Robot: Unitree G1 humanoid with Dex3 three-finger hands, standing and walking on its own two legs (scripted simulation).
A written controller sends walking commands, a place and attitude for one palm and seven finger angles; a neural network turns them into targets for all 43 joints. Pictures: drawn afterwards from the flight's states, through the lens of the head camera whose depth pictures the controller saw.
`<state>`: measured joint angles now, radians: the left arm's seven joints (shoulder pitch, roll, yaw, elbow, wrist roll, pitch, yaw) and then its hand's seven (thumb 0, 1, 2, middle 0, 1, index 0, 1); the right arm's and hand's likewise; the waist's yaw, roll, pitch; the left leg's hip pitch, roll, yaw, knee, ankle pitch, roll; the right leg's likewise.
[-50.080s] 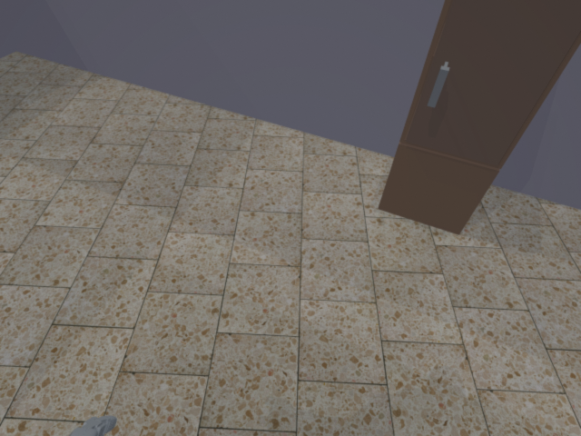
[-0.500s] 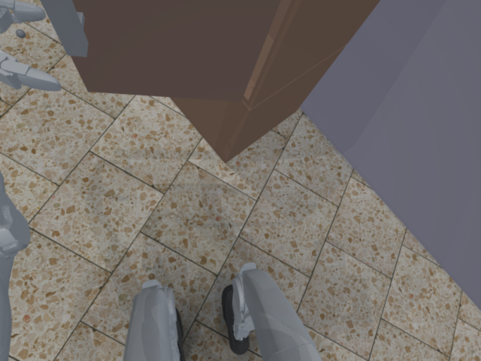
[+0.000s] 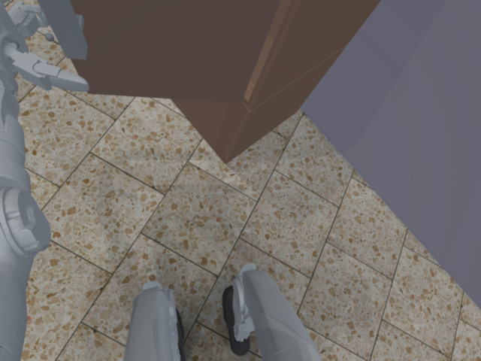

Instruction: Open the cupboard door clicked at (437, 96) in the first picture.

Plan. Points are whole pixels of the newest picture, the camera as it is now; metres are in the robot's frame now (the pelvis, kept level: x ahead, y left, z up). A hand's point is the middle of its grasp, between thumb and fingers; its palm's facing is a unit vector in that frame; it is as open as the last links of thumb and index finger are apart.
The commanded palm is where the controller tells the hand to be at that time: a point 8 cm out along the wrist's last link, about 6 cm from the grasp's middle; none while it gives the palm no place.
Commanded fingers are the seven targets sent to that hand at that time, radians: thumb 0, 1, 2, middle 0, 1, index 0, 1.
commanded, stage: slide the fingers in behind the handle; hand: left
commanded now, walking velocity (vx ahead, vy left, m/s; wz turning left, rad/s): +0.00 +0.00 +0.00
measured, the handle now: (63, 3) +0.62 +0.18 +0.06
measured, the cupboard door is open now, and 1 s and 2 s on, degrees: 53 53 54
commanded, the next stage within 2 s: close the thumb around the handle in 0.86 s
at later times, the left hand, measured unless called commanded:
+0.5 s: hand (71, 38) +0.57 +0.17 +0.05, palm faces -0.09 -1.00 -0.02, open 14.0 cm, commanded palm +0.56 +0.19 +0.05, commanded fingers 0.00 -0.50 0.30 -0.30 -1.20 -0.30 -1.20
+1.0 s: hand (78, 39) +0.57 +0.16 +0.05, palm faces -0.07 -1.00 -0.03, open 14.0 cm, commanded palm +0.56 +0.19 +0.05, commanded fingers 0.00 -0.33 0.37 -0.31 -1.22 -0.31 -1.22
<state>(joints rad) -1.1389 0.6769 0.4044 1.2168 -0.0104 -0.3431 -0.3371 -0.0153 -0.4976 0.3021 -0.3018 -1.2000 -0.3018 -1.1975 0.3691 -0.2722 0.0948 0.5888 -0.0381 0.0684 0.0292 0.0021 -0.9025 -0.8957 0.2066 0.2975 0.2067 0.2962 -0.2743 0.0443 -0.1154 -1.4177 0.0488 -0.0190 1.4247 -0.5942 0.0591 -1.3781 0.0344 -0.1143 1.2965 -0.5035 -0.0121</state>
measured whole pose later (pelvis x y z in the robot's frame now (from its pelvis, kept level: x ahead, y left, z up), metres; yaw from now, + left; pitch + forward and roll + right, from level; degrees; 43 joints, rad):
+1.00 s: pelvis +0.00 -0.01 +0.00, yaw +1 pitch +32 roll -6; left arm -1.11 0.58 0.37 1.23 -0.02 -0.40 -0.26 -0.02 -0.50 0.30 -0.30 -1.20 -0.30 -1.20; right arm 0.37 -0.26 0.08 0.60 -0.04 0.07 0.05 0.00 -0.90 -0.90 0.21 0.30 0.21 0.30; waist -0.26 0.05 -0.12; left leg -1.38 0.05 -0.01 1.40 -0.59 0.05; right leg -1.35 0.03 -0.10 1.29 -0.51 -0.02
